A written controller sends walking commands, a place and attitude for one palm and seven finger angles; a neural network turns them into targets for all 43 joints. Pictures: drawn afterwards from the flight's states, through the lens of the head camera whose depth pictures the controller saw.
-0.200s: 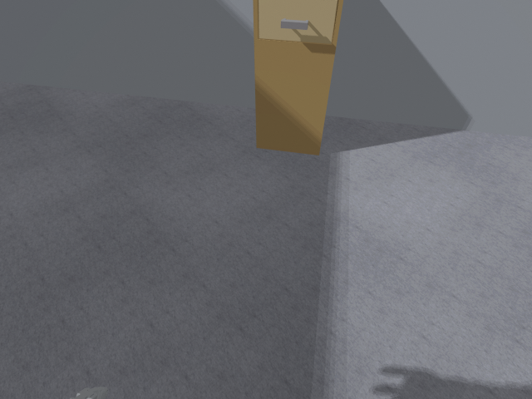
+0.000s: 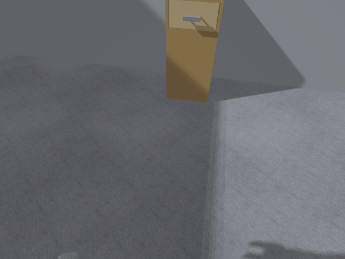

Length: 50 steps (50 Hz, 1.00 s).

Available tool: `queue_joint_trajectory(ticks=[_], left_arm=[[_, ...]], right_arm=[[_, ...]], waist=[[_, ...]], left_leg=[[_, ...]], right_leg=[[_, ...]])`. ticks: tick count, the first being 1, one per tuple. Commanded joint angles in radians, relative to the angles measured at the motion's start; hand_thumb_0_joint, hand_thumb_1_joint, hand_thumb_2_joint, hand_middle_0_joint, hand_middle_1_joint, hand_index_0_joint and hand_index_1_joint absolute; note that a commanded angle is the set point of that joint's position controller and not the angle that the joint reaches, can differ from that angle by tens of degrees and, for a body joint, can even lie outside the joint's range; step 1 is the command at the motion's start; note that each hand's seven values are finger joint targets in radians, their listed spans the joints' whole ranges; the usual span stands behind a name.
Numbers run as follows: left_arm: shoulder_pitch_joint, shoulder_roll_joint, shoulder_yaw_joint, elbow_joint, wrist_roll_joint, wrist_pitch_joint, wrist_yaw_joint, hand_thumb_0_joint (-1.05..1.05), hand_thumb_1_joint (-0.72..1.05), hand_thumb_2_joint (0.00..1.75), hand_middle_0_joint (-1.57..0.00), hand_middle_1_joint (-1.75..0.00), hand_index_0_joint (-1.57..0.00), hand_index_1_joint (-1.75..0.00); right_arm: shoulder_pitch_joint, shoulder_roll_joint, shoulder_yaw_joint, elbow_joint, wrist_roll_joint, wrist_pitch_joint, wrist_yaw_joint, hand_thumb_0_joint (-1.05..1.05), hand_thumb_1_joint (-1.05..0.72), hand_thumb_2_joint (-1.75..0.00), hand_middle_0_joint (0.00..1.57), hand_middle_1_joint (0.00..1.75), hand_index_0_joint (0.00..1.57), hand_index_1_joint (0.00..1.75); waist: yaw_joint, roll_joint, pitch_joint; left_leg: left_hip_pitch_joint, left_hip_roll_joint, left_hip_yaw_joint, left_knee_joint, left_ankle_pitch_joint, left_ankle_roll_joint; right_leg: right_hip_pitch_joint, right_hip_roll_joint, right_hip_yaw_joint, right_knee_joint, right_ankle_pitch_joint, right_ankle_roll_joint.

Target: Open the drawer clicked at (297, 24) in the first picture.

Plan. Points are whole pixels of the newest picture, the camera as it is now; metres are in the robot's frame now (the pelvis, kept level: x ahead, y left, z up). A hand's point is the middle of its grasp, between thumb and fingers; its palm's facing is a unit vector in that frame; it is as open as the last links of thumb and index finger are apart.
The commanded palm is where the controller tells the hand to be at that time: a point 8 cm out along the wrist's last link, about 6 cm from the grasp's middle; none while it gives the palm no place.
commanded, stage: stand and wait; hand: left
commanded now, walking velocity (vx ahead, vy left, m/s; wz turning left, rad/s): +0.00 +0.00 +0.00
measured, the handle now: (192, 17) +1.61 -0.05 -0.02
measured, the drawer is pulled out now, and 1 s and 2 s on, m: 0.00 0.00 0.00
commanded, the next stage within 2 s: look at it before walking up in 0.62 s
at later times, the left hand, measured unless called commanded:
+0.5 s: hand out of the picture +0.05 +0.25 -0.15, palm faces -0.01 -0.94 -0.34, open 7.4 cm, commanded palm none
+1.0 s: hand out of the picture +0.06 +0.25 -0.15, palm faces -0.02 -0.94 -0.33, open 7.4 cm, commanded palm none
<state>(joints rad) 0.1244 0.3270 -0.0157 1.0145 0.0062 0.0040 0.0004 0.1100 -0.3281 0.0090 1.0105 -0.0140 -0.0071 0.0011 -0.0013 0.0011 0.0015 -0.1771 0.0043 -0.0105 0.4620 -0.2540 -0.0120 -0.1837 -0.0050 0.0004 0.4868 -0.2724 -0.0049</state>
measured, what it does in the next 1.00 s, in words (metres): stands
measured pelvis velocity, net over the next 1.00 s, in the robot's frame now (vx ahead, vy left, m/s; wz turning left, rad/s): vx -0.01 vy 0.00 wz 0.00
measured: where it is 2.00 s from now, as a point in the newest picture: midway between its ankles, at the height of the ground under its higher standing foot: outside the picture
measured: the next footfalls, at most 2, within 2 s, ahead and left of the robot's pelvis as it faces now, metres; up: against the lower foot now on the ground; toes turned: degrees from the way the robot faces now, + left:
right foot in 1.96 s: +0.29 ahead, -0.16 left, +0.00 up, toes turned -17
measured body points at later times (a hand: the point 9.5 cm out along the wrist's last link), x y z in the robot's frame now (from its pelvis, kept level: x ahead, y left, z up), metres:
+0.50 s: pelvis -0.01 +0.00 +0.00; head -0.01 +0.00 +0.45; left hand +0.05 +0.30 -0.13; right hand +0.06 -0.30 -0.13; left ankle +0.00 +0.13 -0.74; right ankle -0.01 -0.12 -0.74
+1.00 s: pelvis -0.01 +0.00 +0.01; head -0.01 +0.00 +0.46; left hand +0.06 +0.30 -0.13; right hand +0.07 -0.29 -0.13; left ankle +0.00 +0.13 -0.74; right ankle -0.01 -0.12 -0.74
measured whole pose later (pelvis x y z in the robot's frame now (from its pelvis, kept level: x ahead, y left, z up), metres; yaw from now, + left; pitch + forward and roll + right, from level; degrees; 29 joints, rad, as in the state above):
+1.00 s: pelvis -0.01 +0.00 +0.01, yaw +0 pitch -2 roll +0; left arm 0.14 0.34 -0.01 1.09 0.01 0.00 0.00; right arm 0.12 -0.33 0.01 1.10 -0.01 -0.01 0.01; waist 0.00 -0.01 0.03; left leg -0.16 0.01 -0.01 0.39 -0.20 -0.01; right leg -0.16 0.00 0.00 0.40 -0.21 0.00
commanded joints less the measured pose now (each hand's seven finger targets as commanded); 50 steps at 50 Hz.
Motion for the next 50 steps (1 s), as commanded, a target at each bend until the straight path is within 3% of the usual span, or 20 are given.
queue_joint_trajectory(ticks=[1, 27, 50], left_arm=[[-0.045, 0.216, 0.053, -0.064, 0.005, -0.025, 0.012, 0.0, 0.9, 0.9, -0.2, -0.3, -0.2, -0.3], [-0.023, 0.219, 0.048, 0.007, 0.004, -0.024, 0.008, 0.0, 0.9, 0.9, -0.2, -0.3, -0.2, -0.3], [-0.016, 0.214, 0.047, 0.007, 0.006, -0.026, 0.008, 0.0, 0.9, 0.9, -0.2, -0.3, -0.2, -0.3]], right_arm=[[-0.046, -0.202, -0.053, -0.054, -0.002, -0.029, -0.018, 0.0, -0.9, -0.9, 0.2, 0.3, 0.2, 0.3], [-0.023, -0.215, -0.045, 0.027, 0.003, -0.027, -0.014, 0.0, -0.9, -0.9, 0.2, 0.3, 0.2, 0.3], [-0.032, -0.212, -0.044, 0.031, 0.006, -0.027, -0.012, 0.0, -0.9, -0.9, 0.2, 0.3, 0.2, 0.3]], waist=[[0.002, -0.003, -0.039], [0.005, -0.002, -0.007], [0.006, 0.002, -0.028]], left_leg=[[0.006, 0.099, -0.08, -0.081, 0.184, 0.048], [0.002, 0.107, -0.101, -0.135, 0.122, 0.041], [0.033, 0.111, -0.104, -0.141, 0.169, 0.041]], right_leg=[[0.003, -0.108, 0.097, -0.102, 0.156, -0.035], [0.008, -0.111, 0.106, -0.164, 0.065, -0.029], [0.023, -0.112, 0.1, -0.167, 0.121, -0.025]])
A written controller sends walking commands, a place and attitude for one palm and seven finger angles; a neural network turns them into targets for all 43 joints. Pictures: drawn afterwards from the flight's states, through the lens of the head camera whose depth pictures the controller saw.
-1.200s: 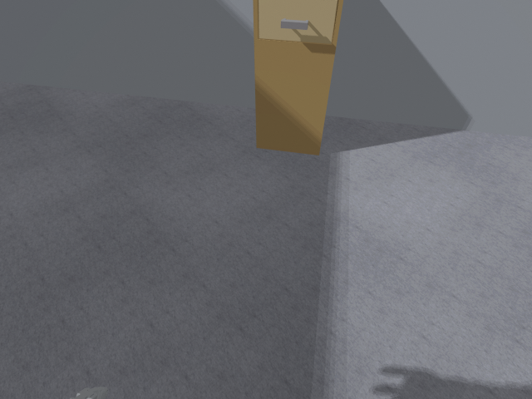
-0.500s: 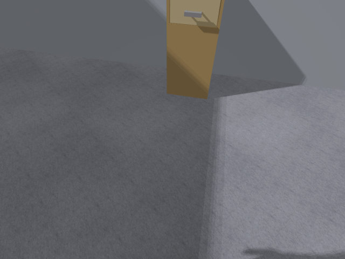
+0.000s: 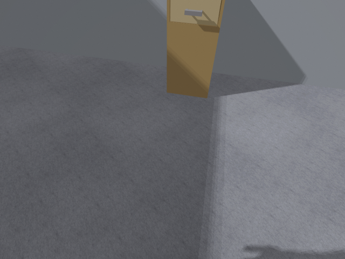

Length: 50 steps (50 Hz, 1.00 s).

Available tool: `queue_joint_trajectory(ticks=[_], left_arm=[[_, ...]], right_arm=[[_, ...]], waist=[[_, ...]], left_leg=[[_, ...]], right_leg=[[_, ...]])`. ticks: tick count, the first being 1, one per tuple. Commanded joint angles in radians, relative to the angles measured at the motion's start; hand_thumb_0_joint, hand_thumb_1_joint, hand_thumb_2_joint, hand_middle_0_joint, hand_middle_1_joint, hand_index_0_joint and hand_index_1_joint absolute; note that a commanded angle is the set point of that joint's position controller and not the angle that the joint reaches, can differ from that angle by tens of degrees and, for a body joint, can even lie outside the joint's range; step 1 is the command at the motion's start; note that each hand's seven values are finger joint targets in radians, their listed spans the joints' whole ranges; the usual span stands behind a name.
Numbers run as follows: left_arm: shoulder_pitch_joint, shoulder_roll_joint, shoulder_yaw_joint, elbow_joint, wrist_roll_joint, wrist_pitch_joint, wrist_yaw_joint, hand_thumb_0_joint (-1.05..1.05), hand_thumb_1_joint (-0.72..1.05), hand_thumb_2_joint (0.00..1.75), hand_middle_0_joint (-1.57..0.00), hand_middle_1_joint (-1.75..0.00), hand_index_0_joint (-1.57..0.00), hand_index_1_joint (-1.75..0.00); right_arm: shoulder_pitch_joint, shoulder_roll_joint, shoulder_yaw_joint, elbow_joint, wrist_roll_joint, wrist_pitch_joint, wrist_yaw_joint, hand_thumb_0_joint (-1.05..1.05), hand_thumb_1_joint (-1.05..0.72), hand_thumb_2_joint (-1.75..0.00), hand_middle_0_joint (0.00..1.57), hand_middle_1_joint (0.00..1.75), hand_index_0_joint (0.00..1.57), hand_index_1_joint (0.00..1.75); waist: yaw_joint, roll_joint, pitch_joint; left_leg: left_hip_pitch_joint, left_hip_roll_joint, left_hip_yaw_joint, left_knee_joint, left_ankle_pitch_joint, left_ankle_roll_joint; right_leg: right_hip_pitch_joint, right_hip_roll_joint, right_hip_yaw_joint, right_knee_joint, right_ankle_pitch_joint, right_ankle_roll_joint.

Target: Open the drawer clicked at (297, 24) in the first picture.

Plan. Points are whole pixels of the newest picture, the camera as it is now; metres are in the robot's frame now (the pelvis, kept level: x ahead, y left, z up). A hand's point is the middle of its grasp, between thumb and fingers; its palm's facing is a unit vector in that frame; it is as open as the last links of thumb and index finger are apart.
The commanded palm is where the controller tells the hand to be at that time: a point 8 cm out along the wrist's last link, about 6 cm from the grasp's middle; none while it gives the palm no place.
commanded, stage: look at it before walking up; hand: left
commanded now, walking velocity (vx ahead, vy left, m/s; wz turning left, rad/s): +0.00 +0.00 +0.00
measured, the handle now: (193, 11) +1.62 -0.06 -0.03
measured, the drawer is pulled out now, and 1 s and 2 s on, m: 0.00 0.00 0.00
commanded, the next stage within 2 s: walk to a spot facing it in 0.24 s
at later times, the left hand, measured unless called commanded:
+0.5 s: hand out of the picture +0.07 +0.23 -0.17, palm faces -0.03 -0.96 -0.29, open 7.4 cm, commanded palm none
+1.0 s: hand (135, 205) +0.32 +0.14 -0.19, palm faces -0.15 -0.96 -0.23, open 7.3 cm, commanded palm none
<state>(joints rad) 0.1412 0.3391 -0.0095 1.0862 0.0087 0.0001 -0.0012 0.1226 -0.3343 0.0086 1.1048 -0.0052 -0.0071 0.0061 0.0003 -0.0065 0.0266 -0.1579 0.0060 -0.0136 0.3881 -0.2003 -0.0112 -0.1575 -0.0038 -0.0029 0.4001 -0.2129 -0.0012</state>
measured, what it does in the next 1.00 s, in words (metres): walks ahead: right foot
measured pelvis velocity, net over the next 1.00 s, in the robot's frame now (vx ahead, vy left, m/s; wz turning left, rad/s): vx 0.19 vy -0.04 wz -0.15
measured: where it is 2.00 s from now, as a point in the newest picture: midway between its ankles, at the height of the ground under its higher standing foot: (193, 200)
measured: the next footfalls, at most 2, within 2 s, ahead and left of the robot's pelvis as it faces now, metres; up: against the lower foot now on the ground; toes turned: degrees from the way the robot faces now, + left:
right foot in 0.96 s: +0.30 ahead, -0.16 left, +0.00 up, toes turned -17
left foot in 1.36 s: +0.47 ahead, +0.05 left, +0.00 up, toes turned +2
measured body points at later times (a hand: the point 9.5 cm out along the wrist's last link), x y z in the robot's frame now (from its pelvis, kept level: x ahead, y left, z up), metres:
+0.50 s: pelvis +0.02 +0.00 +0.00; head +0.02 +0.00 +0.45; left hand +0.07 +0.28 -0.15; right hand +0.08 -0.28 -0.14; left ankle +0.01 +0.13 -0.74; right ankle +0.00 -0.12 -0.74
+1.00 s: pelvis +0.19 -0.04 -0.03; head +0.23 -0.05 +0.41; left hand +0.32 +0.19 -0.17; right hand -0.01 -0.21 -0.17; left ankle +0.02 +0.12 -0.71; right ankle +0.26 -0.15 -0.75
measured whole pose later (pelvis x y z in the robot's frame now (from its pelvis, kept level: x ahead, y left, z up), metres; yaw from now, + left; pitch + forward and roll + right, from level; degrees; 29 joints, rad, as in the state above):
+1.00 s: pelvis +0.19 -0.04 -0.03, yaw -8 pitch -1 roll +0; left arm 0.14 0.22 0.07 0.99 0.02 -0.06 -0.02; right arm 0.54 -0.12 -0.02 1.25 0.00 -0.04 -0.01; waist -0.04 0.01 0.11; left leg -0.05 0.12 0.10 0.84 -0.53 -0.01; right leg -0.44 -0.04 -0.15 0.69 -0.21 -0.07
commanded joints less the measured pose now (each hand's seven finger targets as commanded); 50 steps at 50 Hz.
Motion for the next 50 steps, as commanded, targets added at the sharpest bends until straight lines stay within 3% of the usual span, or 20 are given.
queue_joint_trajectory(ticks=[1, 17, 19, 23, 27, 29, 30, 31, 32, 33, 35, 37, 39, 43, 45, 46, 47, 48, 49, 50], left_arm=[[-0.035, 0.203, 0.04, -0.065, 0.003, -0.022, 0.01, 0.0, 0.9, 0.9, -0.2, -0.3, -0.2, -0.3], [-0.03, 0.204, 0.039, -0.058, 0.003, -0.024, 0.011, 0.0, 0.9, 0.9, -0.2, -0.3, -0.2, -0.3], [0.045, 0.078, 0.013, -0.026, 0.003, -0.004, 0.015, 0.0, 0.9, 0.9, -0.2, -0.3, -0.2, -0.3], [0.107, 0.094, 0.032, -0.032, 0.014, 0.01, -0.003, 0.0, 0.9, 0.9, -0.2, -0.3, -0.2, -0.3], [0.181, 0.09, 0.055, -0.041, 0.011, -0.004, -0.005, 0.0, 0.9, 0.9, -0.2, -0.3, -0.2, -0.3], [0.183, 0.075, 0.064, -0.047, 0.01, -0.012, -0.002, 0.0, 0.9, 0.9, -0.2, -0.3, -0.2, -0.3], [0.174, 0.059, 0.063, -0.053, 0.01, -0.014, -0.004, 0.0, 0.9, 0.9, -0.2, -0.3, -0.2, -0.3], [0.149, 0.02, 0.061, -0.066, 0.01, -0.016, -0.007, 0.0, 0.9, 0.9, -0.2, -0.3, -0.2, -0.3], [0.104, -0.037, 0.053, -0.092, 0.009, -0.024, -0.01, 0.0, 0.9, 0.9, -0.2, -0.3, -0.2, -0.3], [0.012, -0.036, 0.048, -0.138, 0.013, -0.04, -0.004, 0.0, 0.9, 0.9, -0.2, -0.3, -0.2, -0.3], [-0.023, -0.043, 0.057, -0.141, 0.012, -0.048, -0.011, 0.0, 0.9, 0.9, -0.2, -0.3, -0.2, -0.3], [0.001, -0.086, 0.058, -0.136, 0.011, -0.033, -0.026, 0.0, 0.9, 0.9, -0.2, -0.3, -0.2, -0.3], [-0.019, -0.117, 0.057, -0.143, 0.014, -0.022, -0.038, 0.0, 0.9, 0.9, -0.2, -0.3, -0.2, -0.3], [-0.018, -0.14, 0.06, -0.139, 0.011, -0.022, -0.043, 0.0, 0.9, 0.9, -0.2, -0.3, -0.2, -0.3], [0.101, -0.116, 0.069, -0.102, 0.013, -0.027, -0.035, 0.0, 0.9, 0.9, -0.2, -0.3, -0.2, -0.3], [0.228, -0.09, 0.08, -0.062, 0.018, -0.034, -0.03, 0.0, 0.9, 0.9, -0.2, -0.3, -0.2, -0.3], [0.376, -0.018, 0.1, -0.02, 0.025, -0.049, -0.019, 0.0, 0.9, 0.9, -0.2, -0.3, -0.2, -0.3], [0.471, 0.089, 0.127, 0.002, 0.024, -0.059, -0.003, 0.0, 0.9, 0.9, -0.2, -0.3, -0.2, -0.3], [0.464, 0.134, 0.133, 0.004, 0.002, -0.054, 0.0, 0.0, 0.9, 0.9, -0.2, -0.3, -0.2, -0.3], [0.366, 0.099, 0.125, -0.026, -0.003, -0.049, 0.005, 0.0, 0.9, 0.9, -0.2, -0.3, -0.2, -0.3]], right_arm=[[-0.045, -0.205, -0.043, -0.061, -0.003, -0.028, -0.018, 0.0, -0.9, -0.9, 0.2, 0.3, 0.2, 0.3], [-0.054, -0.206, -0.04, -0.058, -0.002, -0.025, -0.019, 0.0, -0.9, -0.9, 0.2, 0.3, 0.2, 0.3], [0.015, -0.075, -0.011, -0.027, -0.01, -0.008, -0.014, 0.0, -0.9, -0.9, 0.2, 0.3, 0.2, 0.3], [0.062, -0.068, -0.021, -0.037, -0.021, 0.001, -0.008, 0.0, -0.9, -0.9, 0.2, 0.3, 0.2, 0.3], [0.106, -0.033, -0.03, -0.056, -0.017, -0.022, -0.01, 0.0, -0.9, -0.9, 0.2, 0.3, 0.2, 0.3], [0.154, -0.014, -0.033, -0.052, -0.014, -0.035, -0.013, 0.0, -0.9, -0.9, 0.2, 0.3, 0.2, 0.3], [0.19, -0.015, -0.036, -0.042, -0.012, -0.041, -0.014, 0.0, -0.9, -0.9, 0.2, 0.3, 0.2, 0.3], [0.272, -0.03, -0.044, -0.018, -0.014, -0.052, -0.018, 0.0, -0.9, -0.9, 0.2, 0.3, 0.2, 0.3], [0.4, -0.092, -0.065, 0.023, -0.024, -0.061, -0.027, 0.0, -0.9, -0.9, 0.2, 0.3, 0.2, 0.3], [0.493, -0.073, -0.063, 0.052, -0.025, -0.065, -0.038, 0.0, -0.9, -0.9, 0.2, 0.3, 0.2, 0.3], [0.47, -0.014, -0.053, 0.044, -0.019, -0.071, -0.045, 0.0, -0.9, -0.9, 0.2, 0.3, 0.2, 0.3], [0.402, -0.001, -0.055, 0.03, -0.021, -0.08, -0.047, 0.0, -0.9, -0.9, 0.2, 0.3, 0.2, 0.3], [0.404, 0.029, -0.051, 0.038, -0.022, -0.087, -0.048, 0.0, -0.9, -0.9, 0.2, 0.3, 0.2, 0.3], [0.411, 0.029, -0.054, 0.064, -0.022, -0.085, -0.049, 0.0, -0.9, -0.9, 0.2, 0.3, 0.2, 0.3], [0.395, 0.011, -0.061, 0.07, -0.015, -0.081, -0.047, 0.0, -0.9, -0.9, 0.2, 0.3, 0.2, 0.3], [0.381, 0.008, -0.062, 0.067, -0.009, -0.08, -0.046, 0.0, -0.9, -0.9, 0.2, 0.3, 0.2, 0.3], [0.378, 0.03, -0.06, 0.06, -0.002, -0.081, -0.035, 0.0, -0.9, -0.9, 0.2, 0.3, 0.2, 0.3], [0.42, 0.108, -0.05, 0.035, 0.011, -0.087, -0.026, 0.0, -0.9, -0.9, 0.2, 0.3, 0.2, 0.3], [0.362, 0.111, -0.052, -0.001, 0.009, -0.082, -0.027, 0.0, -0.9, -0.9, 0.2, 0.3, 0.2, 0.3], [0.264, 0.101, -0.064, -0.024, 0.005, -0.073, -0.021, 0.0, -0.9, -0.9, 0.2, 0.3, 0.2, 0.3]], waist=[[0.005, 0.016, -0.055], [0.004, -0.006, -0.048], [0.004, -0.008, -0.071], [0.013, -0.07, 0.076], [0.011, -0.113, 0.088], [-0.01, -0.095, 0.087], [-0.027, -0.039, 0.098], [-0.062, 0.092, 0.088], [-0.106, 0.295, 0.074], [-0.134, 0.271, 0.124], [-0.102, 0.081, 0.148], [-0.054, 0.125, 0.156], [-0.044, 0.153, 0.178], [-0.019, 0.159, 0.142], [0.044, 0.126, 0.066], [0.104, 0.1, -0.001], [0.166, 0.023, -0.085], [0.174, -0.214, -0.206], [0.153, -0.22, -0.213], [0.141, -0.149, -0.112]], left_leg=[[0.012, 0.11, -0.099, -0.067, 0.12, 0.04], [0.035, 0.11, -0.092, -0.069, 0.144, 0.036], [0.041, 0.1, -0.055, -0.046, 0.018, 0.015], [-0.117, 0.062, -0.02, 0.012, -0.301, 0.019], [-0.165, 0.044, 0.052, 0.161, -0.235, 0.02], [-0.114, 0.054, 0.069, 0.147, -0.214, 0.022], [-0.055, 0.069, 0.042, 0.104, -0.212, 0.033], [0.076, 0.146, -0.075, 0.002, -0.147, 0.074], [0.236, 0.311, -0.3, -0.111, -0.025, 0.153], [0.325, 0.403, -0.392, -0.134, 0.238, 0.216], [0.297, 0.416, -0.304, -0.096, 0.42, 0.245], [0.213, 0.364, -0.174, -0.147, 0.288, 0.207], [0.132, 0.3, -0.064, -0.187, 0.231, 0.169], [0.082, 0.257, 0.06, -0.149, 0.401, 0.138], [0.087, 0.247, 0.109, 0.007, 0.628, 0.119], [0.047, 0.221, 0.144, 0.168, 0.649, 0.092], [-0.108, 0.187, 0.158, 0.407, 0.476, 0.057], [-0.342, 0.066, 0.175, 0.764, -0.132, 0.023], [-0.443, 0.047, 0.085, 0.978, -0.365, 0.038], [-0.478, 0.1, 0.027, 1.037, -0.289, 0.045]], right_leg=[[0.002, -0.116, 0.103, -0.08, 0.068, -0.028], [0.008, -0.121, 0.105, -0.089, 0.114, -0.028], [0.005, -0.111, 0.107, -0.088, -0.048, -0.014], [-0.085, -0.103, 0.199, -0.117, -0.386, -0.057], [-0.066, -0.153, 0.286, -0.115, -0.361, -0.124], [-0.101, -0.151, 0.272, -0.063, -0.263, -0.137], [-0.157, -0.114, 0.228, 0.0, -0.227, -0.126], [-0.263, -0.035, 0.134, 0.176, -0.164, -0.09], [-0.441, 0.053, -0.029, 0.471, -0.174, -0.046], [-0.616, 0.023, -0.011, 0.622, -0.331, -0.038], [-0.647, -0.068, 0.028, 0.702, -0.301, -0.038], [-0.591, -0.099, 0.001, 0.662, -0.234, -0.027], [-0.517, -0.101, -0.056, 0.553, -0.148, -0.023], [-0.286, -0.038, -0.155, 0.311, -0.049, -0.047], [-0.117, 0.006, -0.181, 0.25, -0.016, -0.076], [0.053, 0.025, -0.186, 0.195, 0.037, -0.086], [0.28, -0.053, -0.088, 0.162, 0.038, -0.117], [0.446, -0.35, 0.338, 0.033, -0.079, -0.226], [0.387, -0.472, 0.583, -0.125, -0.17, -0.29], [0.23, -0.452, 0.549, -0.174, -0.276, -0.269]])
